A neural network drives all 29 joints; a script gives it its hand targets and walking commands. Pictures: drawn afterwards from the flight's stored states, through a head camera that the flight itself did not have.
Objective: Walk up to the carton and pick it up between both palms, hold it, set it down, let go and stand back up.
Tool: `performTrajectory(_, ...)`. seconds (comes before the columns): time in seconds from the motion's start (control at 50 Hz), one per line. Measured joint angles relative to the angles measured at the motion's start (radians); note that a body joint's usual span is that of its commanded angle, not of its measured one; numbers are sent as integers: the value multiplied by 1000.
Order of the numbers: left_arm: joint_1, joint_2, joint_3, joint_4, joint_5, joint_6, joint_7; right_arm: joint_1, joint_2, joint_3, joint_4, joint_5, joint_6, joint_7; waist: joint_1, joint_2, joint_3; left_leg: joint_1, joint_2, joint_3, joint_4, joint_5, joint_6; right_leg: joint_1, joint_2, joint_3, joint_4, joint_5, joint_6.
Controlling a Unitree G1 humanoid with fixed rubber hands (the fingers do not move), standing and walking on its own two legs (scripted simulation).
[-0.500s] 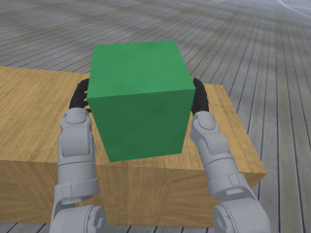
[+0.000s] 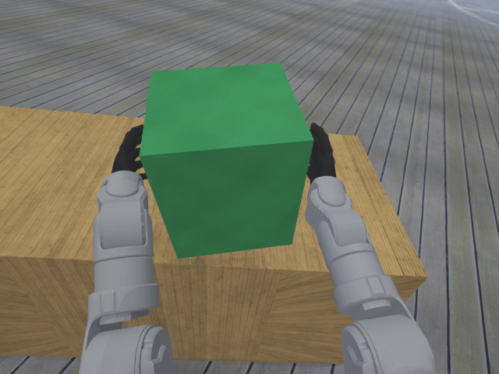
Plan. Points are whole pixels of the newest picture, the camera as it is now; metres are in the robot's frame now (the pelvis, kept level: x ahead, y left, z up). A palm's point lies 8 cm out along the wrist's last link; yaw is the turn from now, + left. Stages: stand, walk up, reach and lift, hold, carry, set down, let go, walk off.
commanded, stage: hold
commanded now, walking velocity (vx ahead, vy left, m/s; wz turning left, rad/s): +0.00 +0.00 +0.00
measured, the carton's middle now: (227, 164) +0.42 +0.01 +0.16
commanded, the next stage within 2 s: none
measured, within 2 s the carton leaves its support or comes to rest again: neither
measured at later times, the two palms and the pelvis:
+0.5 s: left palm (130, 176) +0.36 +0.15 +0.18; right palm (323, 176) +0.36 -0.14 +0.18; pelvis +0.00 +0.00 +0.00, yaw +0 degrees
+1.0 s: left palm (125, 178) +0.36 +0.16 +0.17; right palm (318, 175) +0.36 -0.13 +0.18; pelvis +0.00 +0.00 +0.00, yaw +1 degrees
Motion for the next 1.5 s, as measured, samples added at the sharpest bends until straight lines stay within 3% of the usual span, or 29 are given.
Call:
performTrajectory(0.48,10,-5,-27,-10,-13,0,25,13,-7,-10,-8,2,-16,12,-2,7,0,-12,0,1,10,-3,2,-9,-1,-3,5,0,1)
performTrajectory(0.68,1,-2,-3,5,-4,-4,7,0,-3,-1,4,0,-10,1,0,-2,1,-1,2,3,-2,0,-2,-1,1,-4,1,-2,-3)
performTrajectory(1.08,36,-2,-35,-52,-11,15,16,33,0,6,-37,14,-14,3,-4,2,11,0,-2,-1,15,-9,3,11,-2,-11,-2,-3,2)
performTrajectory(1.5,1,2,-7,1,-2,-3,4,-2,5,-12,10,-12,-22,6,4,-9,-4,-5,2,5,-2,4,-1,-5,1,-8,0,1,-3)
